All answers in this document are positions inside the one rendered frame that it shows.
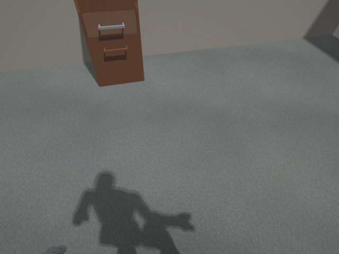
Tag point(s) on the handle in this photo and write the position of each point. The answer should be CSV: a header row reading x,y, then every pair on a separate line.
x,y
111,27
115,50

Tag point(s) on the drawer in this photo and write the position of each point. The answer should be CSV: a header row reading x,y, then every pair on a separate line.
x,y
92,20

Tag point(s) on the cabinet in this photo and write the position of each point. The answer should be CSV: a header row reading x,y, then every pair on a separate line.
x,y
116,67

